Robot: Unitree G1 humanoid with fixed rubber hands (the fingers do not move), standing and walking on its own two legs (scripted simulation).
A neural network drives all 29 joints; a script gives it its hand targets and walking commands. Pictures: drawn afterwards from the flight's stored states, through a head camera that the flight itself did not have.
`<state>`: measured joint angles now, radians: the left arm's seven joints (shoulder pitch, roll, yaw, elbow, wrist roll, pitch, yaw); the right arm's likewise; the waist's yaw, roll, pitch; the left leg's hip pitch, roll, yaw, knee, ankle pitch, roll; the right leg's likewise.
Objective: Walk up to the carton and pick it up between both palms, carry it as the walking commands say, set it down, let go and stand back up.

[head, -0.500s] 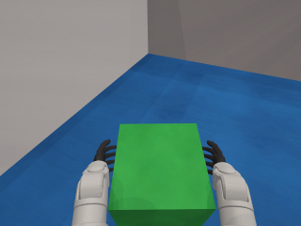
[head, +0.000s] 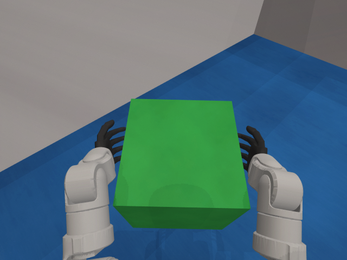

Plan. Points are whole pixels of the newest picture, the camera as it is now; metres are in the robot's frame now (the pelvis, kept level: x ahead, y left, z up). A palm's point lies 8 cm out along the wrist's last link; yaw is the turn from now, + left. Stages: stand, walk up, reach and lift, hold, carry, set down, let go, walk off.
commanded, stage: carry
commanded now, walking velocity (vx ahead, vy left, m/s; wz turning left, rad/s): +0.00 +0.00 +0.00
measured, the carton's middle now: (179, 168) +0.34 +0.03 +0.03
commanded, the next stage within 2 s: none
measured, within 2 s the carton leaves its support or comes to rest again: neither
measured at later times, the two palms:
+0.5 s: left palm (122, 152) +0.31 +0.15 +0.12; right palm (281, 163) +0.31 -0.17 +0.12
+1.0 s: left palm (126, 155) +0.31 +0.14 +0.11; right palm (282, 165) +0.31 -0.18 +0.11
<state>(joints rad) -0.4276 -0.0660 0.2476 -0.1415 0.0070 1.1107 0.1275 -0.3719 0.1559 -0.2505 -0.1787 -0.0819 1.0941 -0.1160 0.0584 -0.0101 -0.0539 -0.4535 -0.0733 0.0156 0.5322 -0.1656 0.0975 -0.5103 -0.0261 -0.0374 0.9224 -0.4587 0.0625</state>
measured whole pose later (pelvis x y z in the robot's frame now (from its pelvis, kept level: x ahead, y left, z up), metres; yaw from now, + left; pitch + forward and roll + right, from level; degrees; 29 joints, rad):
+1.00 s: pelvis +0.00 -0.02 +0.00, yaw -1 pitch +2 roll +0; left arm -0.40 -0.08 0.24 -0.07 0.05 1.11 0.13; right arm -0.40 0.09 -0.22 -0.06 -0.04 1.12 -0.12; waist 0.01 0.01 -0.08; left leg -0.38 -0.04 0.03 0.50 -0.15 0.06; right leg -0.26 0.03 -0.05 0.53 -0.30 -0.04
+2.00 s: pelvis +0.01 -0.16 +0.00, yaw +28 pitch +5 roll -1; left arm 0.02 -0.13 0.07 -0.52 0.04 1.18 0.10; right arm 0.05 0.13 -0.09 -0.58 -0.07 1.21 -0.08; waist -0.01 0.04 -0.14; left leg -0.56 0.06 -0.10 0.73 -0.36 -0.05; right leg -0.37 -0.05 -0.11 0.58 -0.27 0.01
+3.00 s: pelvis +0.12 -0.34 -0.01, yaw +67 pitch +4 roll +1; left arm 0.03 -0.13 0.09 -0.54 0.05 1.20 0.11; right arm 0.01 0.13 -0.07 -0.51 -0.06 1.19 -0.09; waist 0.01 -0.05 -0.11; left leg -0.38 0.01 0.13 0.63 -0.31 0.05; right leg -0.46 -0.09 -0.20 0.90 -0.49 0.04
